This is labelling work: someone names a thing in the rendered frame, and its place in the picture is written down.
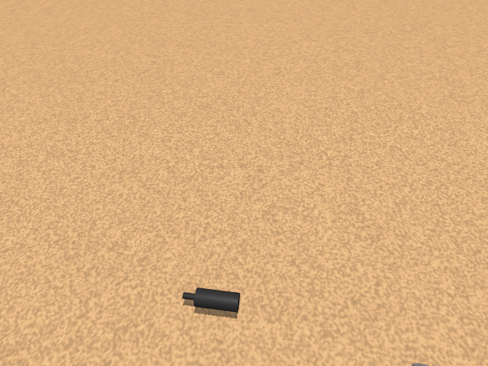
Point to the bottle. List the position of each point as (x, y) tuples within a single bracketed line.
[(214, 299)]

